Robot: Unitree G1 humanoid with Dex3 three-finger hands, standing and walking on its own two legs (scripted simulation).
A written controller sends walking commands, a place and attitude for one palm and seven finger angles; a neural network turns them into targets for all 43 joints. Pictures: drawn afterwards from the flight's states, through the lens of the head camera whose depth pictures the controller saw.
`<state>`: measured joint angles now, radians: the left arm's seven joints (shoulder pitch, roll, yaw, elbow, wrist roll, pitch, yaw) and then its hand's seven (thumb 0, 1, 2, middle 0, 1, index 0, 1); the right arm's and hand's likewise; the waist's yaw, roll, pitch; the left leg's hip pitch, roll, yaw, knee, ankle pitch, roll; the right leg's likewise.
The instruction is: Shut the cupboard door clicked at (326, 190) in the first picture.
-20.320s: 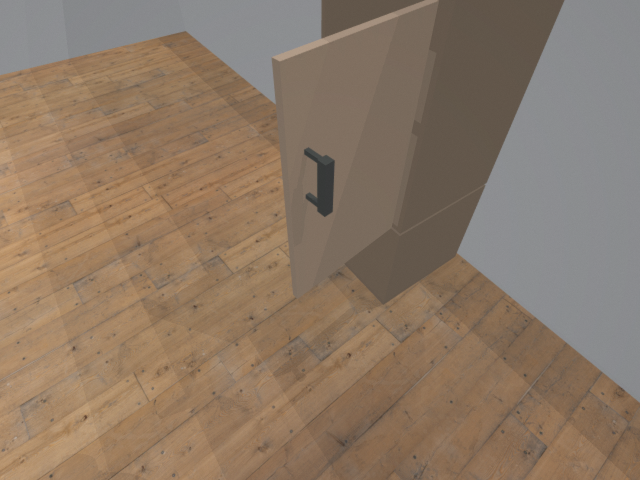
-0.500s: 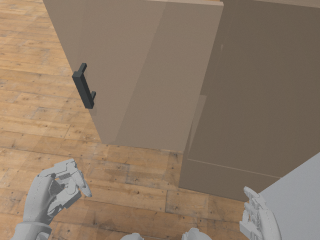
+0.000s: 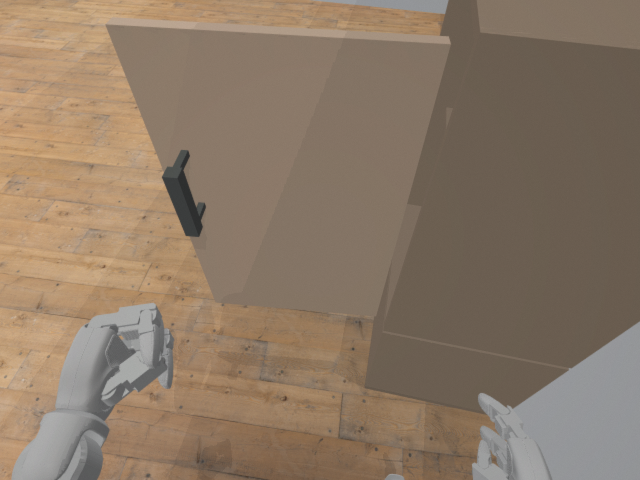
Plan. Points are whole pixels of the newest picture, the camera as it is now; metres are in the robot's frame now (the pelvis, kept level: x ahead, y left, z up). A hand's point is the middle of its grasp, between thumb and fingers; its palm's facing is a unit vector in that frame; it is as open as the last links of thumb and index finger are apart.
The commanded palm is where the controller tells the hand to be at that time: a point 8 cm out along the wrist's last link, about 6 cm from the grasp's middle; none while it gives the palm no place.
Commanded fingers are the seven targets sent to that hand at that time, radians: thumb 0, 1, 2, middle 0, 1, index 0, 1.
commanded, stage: raise the hand and make a fist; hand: left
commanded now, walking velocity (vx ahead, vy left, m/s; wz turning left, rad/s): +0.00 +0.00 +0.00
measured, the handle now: (188, 194) +0.47 +0.23 +0.07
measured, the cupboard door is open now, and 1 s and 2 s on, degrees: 97 97 97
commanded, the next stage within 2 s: bring the fist close to the handle in 0.24 s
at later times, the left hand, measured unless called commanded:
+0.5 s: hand (168, 364) +0.23 +0.18 +0.07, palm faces +0.00 -1.00 -0.07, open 3.1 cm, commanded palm +0.22 +0.24 +0.07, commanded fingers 0.00 0.90 0.90 -1.30 -1.50 -1.30 -1.50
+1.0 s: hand (171, 291) +0.31 +0.20 +0.07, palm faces +0.01 -1.00 -0.04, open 3.1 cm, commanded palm +0.29 +0.25 +0.07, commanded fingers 0.00 0.90 0.90 -1.30 -1.50 -1.30 -1.50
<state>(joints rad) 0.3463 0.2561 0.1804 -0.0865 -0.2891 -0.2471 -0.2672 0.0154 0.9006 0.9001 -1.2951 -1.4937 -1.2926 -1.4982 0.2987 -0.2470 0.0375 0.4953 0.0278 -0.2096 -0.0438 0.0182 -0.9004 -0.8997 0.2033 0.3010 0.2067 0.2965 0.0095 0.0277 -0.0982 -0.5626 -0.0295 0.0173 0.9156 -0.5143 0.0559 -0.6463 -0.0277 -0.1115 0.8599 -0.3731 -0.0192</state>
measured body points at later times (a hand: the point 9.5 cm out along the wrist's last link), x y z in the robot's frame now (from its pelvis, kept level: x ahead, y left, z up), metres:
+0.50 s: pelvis -0.01 -0.02 +0.00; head +0.02 -0.02 +0.45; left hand +0.22 +0.24 +0.08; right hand +0.17 -0.24 -0.08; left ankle -0.03 +0.08 -0.69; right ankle +0.03 -0.11 -0.69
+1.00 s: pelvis -0.01 -0.02 +0.00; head +0.05 -0.03 +0.45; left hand +0.30 +0.26 +0.08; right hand +0.13 -0.28 -0.09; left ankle -0.03 +0.08 -0.69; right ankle +0.03 -0.11 -0.69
